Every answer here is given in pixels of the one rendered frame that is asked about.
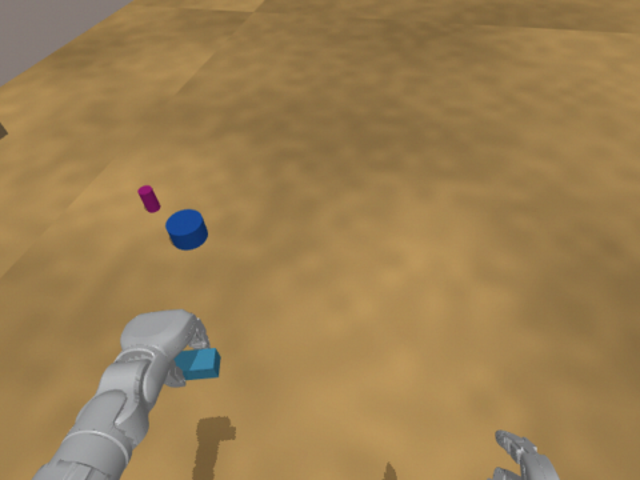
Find left robot arm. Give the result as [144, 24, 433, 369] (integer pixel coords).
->
[32, 345, 169, 480]

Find right robot hand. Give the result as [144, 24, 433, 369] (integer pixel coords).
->
[487, 430, 560, 480]

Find left robot hand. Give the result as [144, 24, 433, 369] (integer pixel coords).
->
[120, 309, 210, 388]

